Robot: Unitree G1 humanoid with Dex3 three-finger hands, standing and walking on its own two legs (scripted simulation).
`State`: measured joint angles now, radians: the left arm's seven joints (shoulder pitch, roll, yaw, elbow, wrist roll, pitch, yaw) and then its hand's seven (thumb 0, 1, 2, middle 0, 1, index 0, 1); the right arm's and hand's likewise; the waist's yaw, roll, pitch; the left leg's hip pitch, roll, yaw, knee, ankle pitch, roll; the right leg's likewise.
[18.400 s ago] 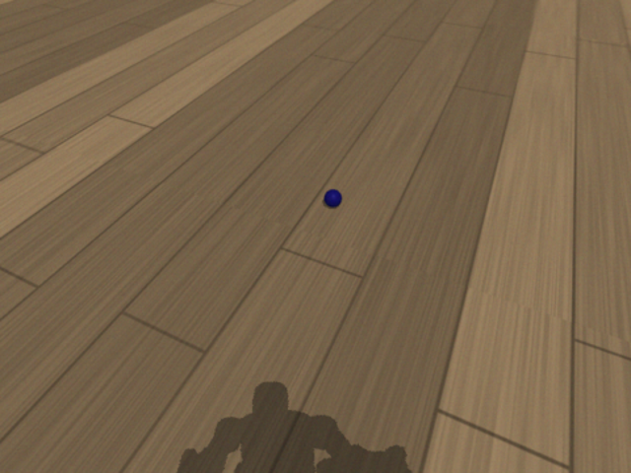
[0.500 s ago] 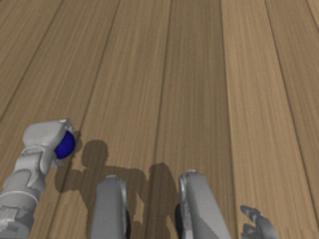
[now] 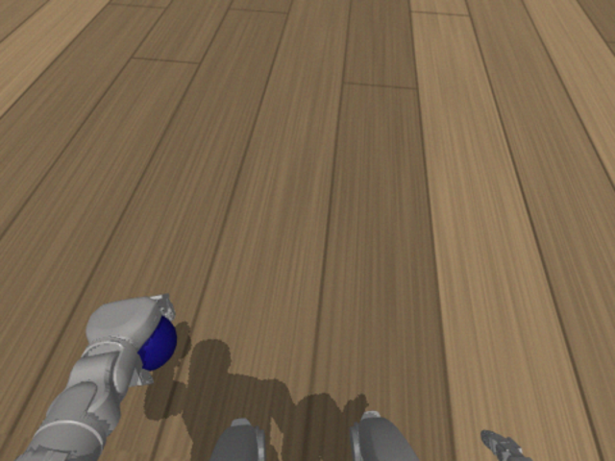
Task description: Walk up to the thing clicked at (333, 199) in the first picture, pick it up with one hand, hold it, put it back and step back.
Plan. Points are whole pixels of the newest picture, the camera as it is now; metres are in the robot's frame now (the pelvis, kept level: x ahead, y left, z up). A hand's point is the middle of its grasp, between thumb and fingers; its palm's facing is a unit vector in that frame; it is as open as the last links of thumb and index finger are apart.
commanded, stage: lift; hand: left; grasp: from above
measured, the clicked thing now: (146, 341) +0.33 +0.23 -0.10
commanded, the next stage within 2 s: hold in 0.40 s
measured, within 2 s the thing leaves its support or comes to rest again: neither
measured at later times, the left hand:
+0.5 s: hand (127, 310) +0.35 +0.23 +0.00, palm faces -0.46 -0.10 -0.88, open 10.6 cm
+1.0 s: hand (121, 288) +0.36 +0.23 +0.03, palm faces -0.46 -0.07 -0.89, open 10.6 cm
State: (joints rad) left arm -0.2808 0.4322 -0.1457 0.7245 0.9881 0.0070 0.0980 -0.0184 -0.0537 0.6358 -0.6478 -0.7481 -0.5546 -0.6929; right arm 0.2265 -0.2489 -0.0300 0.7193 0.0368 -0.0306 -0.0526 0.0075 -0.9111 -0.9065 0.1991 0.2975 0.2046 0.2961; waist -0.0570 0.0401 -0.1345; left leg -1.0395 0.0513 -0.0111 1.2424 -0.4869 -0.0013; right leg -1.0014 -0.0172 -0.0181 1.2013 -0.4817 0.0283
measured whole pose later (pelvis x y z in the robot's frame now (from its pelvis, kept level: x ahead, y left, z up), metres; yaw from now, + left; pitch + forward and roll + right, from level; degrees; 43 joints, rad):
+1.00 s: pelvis +0.05 +0.00 +0.09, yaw -1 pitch +5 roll +0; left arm -0.28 0.38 -0.19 0.75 1.00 0.01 0.05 -0.02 -0.09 0.69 -0.66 -0.76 -0.56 -0.71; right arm 0.25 -0.26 -0.05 0.71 0.04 0.03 -0.02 0.01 -0.90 -0.90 0.20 0.30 0.20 0.30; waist -0.02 0.04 -0.05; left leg -0.42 0.03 0.05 0.66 -0.32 0.00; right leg -0.41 -0.03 0.02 0.63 -0.32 0.04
